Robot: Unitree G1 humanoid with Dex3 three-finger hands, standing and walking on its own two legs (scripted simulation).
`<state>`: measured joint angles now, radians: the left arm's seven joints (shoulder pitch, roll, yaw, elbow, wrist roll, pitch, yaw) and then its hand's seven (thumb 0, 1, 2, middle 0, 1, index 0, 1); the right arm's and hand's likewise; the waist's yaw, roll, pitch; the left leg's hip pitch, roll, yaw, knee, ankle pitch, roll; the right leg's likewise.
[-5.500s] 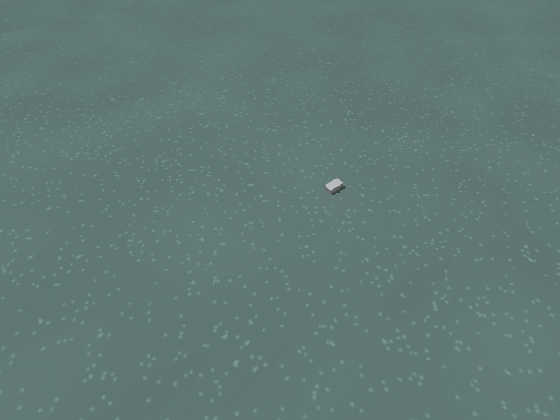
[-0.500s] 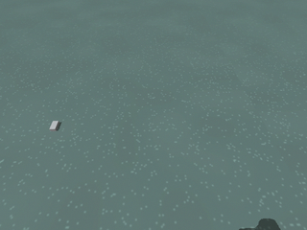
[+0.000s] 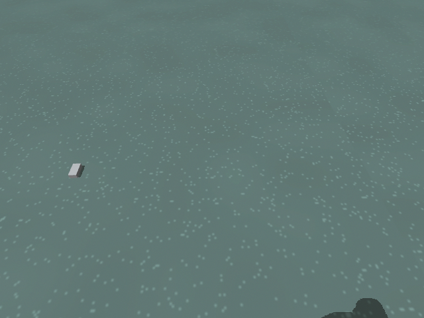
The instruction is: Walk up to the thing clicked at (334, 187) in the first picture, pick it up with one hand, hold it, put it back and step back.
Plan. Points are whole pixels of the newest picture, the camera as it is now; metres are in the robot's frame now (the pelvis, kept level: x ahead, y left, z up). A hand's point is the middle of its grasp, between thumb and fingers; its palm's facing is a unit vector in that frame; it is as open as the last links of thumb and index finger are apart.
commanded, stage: stand
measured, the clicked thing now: (75, 170) +1.07 +0.87 -0.77
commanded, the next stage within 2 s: walk up in 0.38 s
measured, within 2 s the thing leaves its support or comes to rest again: neither
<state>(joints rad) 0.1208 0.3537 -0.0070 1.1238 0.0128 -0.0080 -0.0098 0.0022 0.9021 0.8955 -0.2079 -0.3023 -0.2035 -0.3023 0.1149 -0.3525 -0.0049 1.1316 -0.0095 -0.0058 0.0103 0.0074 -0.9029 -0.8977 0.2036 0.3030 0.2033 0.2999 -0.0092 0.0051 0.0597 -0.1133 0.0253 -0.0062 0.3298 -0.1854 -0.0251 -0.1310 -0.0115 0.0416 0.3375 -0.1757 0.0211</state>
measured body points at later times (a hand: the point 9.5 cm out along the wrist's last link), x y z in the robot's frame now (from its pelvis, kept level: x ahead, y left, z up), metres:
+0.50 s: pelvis +0.00 -0.01 -0.01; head +0.03 +0.00 +0.44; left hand +0.09 +0.31 -0.13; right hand +0.08 -0.31 -0.14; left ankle +0.00 +0.14 -0.75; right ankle +0.01 -0.13 -0.75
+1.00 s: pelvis -0.02 +0.01 -0.02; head +0.01 +0.05 +0.42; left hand -0.04 +0.34 -0.16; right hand +0.16 -0.27 -0.11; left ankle -0.03 +0.14 -0.75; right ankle +0.02 -0.13 -0.70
